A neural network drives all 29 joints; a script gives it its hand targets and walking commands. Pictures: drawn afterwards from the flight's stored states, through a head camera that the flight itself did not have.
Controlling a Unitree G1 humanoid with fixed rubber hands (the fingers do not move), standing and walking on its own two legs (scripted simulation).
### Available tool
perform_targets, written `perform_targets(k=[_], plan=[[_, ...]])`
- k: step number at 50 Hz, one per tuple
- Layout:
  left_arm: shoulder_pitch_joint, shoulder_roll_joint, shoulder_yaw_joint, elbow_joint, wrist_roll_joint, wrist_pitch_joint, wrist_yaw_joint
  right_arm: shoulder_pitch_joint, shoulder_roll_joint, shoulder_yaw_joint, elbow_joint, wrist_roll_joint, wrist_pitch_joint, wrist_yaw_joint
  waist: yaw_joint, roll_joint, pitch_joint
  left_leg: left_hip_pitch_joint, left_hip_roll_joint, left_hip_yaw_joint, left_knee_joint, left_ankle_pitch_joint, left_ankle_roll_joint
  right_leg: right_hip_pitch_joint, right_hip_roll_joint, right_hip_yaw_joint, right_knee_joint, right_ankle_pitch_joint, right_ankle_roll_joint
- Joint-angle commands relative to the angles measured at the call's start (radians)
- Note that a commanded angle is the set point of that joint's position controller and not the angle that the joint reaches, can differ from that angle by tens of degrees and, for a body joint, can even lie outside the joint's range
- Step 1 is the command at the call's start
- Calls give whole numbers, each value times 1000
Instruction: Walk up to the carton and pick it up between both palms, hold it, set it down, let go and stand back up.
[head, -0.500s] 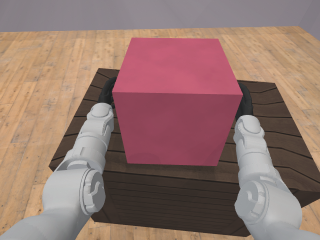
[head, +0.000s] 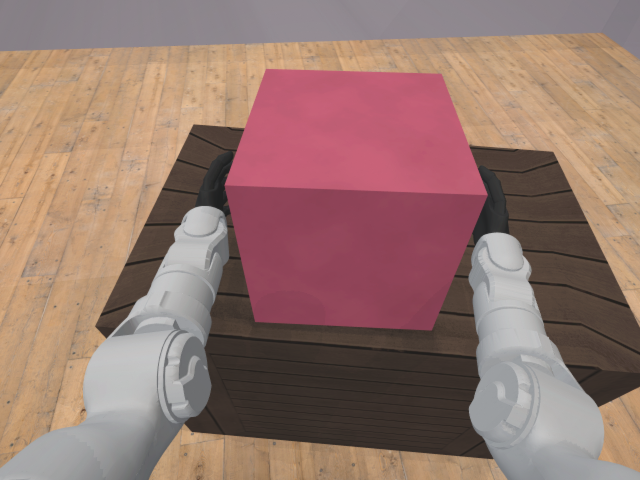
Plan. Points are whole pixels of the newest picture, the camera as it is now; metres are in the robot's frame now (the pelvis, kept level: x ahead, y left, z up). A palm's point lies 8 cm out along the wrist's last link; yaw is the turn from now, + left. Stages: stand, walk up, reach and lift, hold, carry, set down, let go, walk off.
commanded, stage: set down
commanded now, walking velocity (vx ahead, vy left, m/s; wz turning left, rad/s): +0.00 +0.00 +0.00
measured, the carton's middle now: (347, 198) +0.51 -0.06 +0.05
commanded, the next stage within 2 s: none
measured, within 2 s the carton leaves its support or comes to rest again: rests again in 0.20 s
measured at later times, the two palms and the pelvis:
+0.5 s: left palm (214, 211) +0.45 +0.12 +0.09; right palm (485, 236) +0.40 -0.23 +0.08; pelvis +0.00 +0.00 +0.00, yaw -1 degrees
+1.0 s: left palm (217, 216) +0.45 +0.12 +0.08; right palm (485, 240) +0.40 -0.24 +0.08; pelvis +0.00 +0.00 +0.00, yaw -1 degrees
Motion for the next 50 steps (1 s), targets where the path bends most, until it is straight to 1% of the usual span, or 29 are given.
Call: perform_targets(k=[1, 4, 6, 10, 12, 13, 14, 15, 16, 17, 18, 19, 21, 22, 23, 24, 25, 27, 28, 34, 37, 38, 39, 41, 42, 44, 46, 48, 50], plan=[[-588, -441, -161, -137, -5, -72, -128, -563, 405, 268, -61, -29, -49, 160, -9, -26, -568, 83, -8, 42, -14, 220, -32, 401, -2, -45, 80, 502, 73], [-587, -445, -162, -145, 3, -74, -127, -558, 400, 259, -60, -35, -59, 161, -8, -7, -578, 111, -6, 39, -7, 233, -37, 376, -1, -51, 77, 490, 68], [-564, -441, -144, -120, 9, -77, -129, -558, 405, 258, -71, -41, -60, 161, 2, -25, -544, 95, -7, 44, -7, 220, -31, 382, -1, -49, 72, 482, 71], [-541, -437, -144, -110, 24, -80, -126, -538, 394, 253, -67, -50, -64, 164, -1, -20, -531, 111, 0, 43, -5, 246, -35, 359, 3, -56, 68, 476, 67], [-528, -442, -143, -107, 28, -80, -130, -530, 392, 246, -71, -57, -65, 162, -3, -21, -523, 112, -2, 44, -4, 234, -36, 355, 4, -56, 68, 467, 68], [-525, -432, -127, -104, 34, -80, -131, -527, 397, 251, -69, -54, -63, 163, 5, -32, -513, 104, -2, 45, -10, 220, -26, 357, 1, -54, 66, 458, 69], [-525, -439, -132, -110, 31, -83, -132, -525, 397, 251, -76, -58, -65, 163, -1, -34, -525, 97, -2, 44, -17, 201, -24, 361, -2, -52, 66, 455, 70], [-523, -435, -125, -102, 32, -84, -131, -525, 399, 249, -79, -61, -65, 164, 4, -39, -526, 88, -2, 45, -16, 204, -22, 363, -3, -51, 69, 460, 72], [-518, -436, -132, -104, 37, -85, -130, -520, 393, 246, -74, -61, -68, 164, -1, -24, -525, 96, -1, 46, -18, 205, -25, 355, -1, -52, 68, 461, 70], [-503, -430, -122, -91, 44, -82, -130, -510, 394, 242, -74, -66, -66, 165, 6, -28, -504, 89, -3, 48, -19, 197, -22, 361, -3, -50, 64, 449, 72], [-509, -434, -125, -101, 43, -82, -131, -506, 388, 237, -68, -69, -65, 165, -5, -25, -500, 90, -3, 47, -23, 186, -24, 356, -1, -53, 63, 437, 70], [-496, -438, -126, -98, 43, -82, -130, -503, 392, 241, -73, -68, -67, 166, 2, -22, -494, 96, 0, 46, -22, 191, -24, 349, -1, -54, 62, 436, 67], [-495, -437, -130, -101, 46, -80, -130, -498, 388, 234, -76, -67, -68, 166, -3, -13, -487, 110, -1, 46, -19, 194, -25, 333, -1, -51, 58, 418, 66], [-480, -426, -115, -90, 57, -78, -131, -487, 385, 233, -66, -71, -64, 167, 6, -9, -464, 102, -2, 47, -21, 196, -24, 334, -1, -52, 51, 410, 65], [-477, -431, -111, -91, 64, -75, -132, -489, 385, 228, -71, -74, -66, 167, 3, -13, -461, 105, 0, 48, -22, 196, -25, 332, 2, -56, 51, 405, 64], [-468, -437, -119, -106, 63, -71, -128, -473, 376, 222, -64, -73, -64, 170, -1, 2, -460, 128, 2, 43, -22, 205, -29, 315, 6, -59, 51, 403, 63], [-468, -427, -112, -101, 67, -71, -128, -474, 382, 227, -69, -74, -62, 170, 9, -10, -461, 124, 2, 47, -22, 195, -22, 310, 3, -55, 46, 389, 63], [-462, -441, -126, -119, 67, -74, -124, -468, 384, 231, -70, -71, -64, 173, 7, -5, -480, 141, 3, 46, -14, 227, -28, 306, 3, -60, 54, 418, 63], [-444, -434, -117, -106, 67, -75, -127, -457, 391, 241, -73, -71, -64, 172, 10, -21, -464, 127, 0, 43, -11, 225, -24, 314, 2, -55, 53, 424, 67], [-433, -426, -102, -101, 75, -82, -133, -440, 396, 237, -78, -82, -68, 172, 12, -25, -435, 107, 0, 48, -20, 187, -12, 313, -4, -52, 56, 413, 73], [-427, -442, -122, -118, 70, -95, -128, -432, 393, 243, -79, -84, -81, 174, 9, -19, -467, 129, 4, 42, -11, 234, -20, 299, 1, -60, 63, 439, 69], [-424, -442, -121, -111, 77, -98, -127, -423, 396, 237, -67, -89, -81, 174, 11, -12, -462, 142, 4, 42, -8, 236, -22, 288, 3, -63, 60, 425, 67], [-411, -435, -115, -101, 77, -100, -129, -408, 395, 246, -63, -87, -80, 173, 12, -25, -439, 138, 3, 41, -4, 243, -19, 284, 0, -57, 56, 429, 70], [-409, -437, -110, -98, 79, -106, -132, -402, 404, 246, -60, -89, -81, 170, 14, -23, -436, 114, 2, 45, -12, 218, -12, 301, -4, -52, 58, 436, 71], [-407, -445, -112, -97, 78, -105, -133, -405, 404, 239, -62, -94, -82, 169, 1, -19, -427, 113, 2, 43, -16, 211, -15, 304, -3, -53, 59, 437, 72], [-406, -427, -103, -88, 80, -106, -134, -397, 397, 238, -55, -95, -77, 170, 9, -26, -411, 102, 2, 41, -19, 190, -9, 298, -7, -52, 59, 420, 74], [-406, -431, -108, -90, 86, -104, -136, -400, 399, 235, -56, -93, -78, 170, 7, -19, -409, 115, 1, 44, -17, 201, -9, 288, -6, -56, 57, 425, 74], [-395, -425, -95, -87, 91, -108, -139, -396, 409, 245, -66, -94, -77, 171, 18, -32, -412, 106, -1, 46, -22, 186, -3, 303, -6, -54, 62, 418, 74], [-391, -434, -94, -87, 98, -107, -138, -387, 410, 237, -62, -92, -75, 174, 18, -11, -404, 111, 0, 47, -27, 179, -6, 294, -9, -50, 58, 404, 73]])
